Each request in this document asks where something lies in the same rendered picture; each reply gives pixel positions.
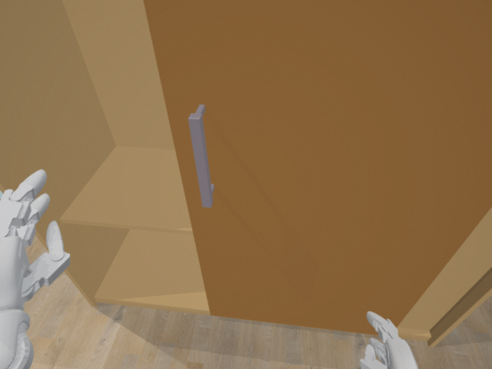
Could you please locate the wardrobe door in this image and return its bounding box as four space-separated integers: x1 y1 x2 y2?
143 0 492 335
398 208 492 331

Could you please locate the robot left forearm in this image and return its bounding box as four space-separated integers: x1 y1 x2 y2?
0 309 34 369

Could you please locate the robot left hand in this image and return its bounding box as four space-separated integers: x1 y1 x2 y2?
0 169 70 311

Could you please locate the robot right hand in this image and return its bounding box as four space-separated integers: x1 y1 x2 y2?
360 311 418 369

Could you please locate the handle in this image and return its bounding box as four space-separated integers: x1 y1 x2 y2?
188 105 214 208

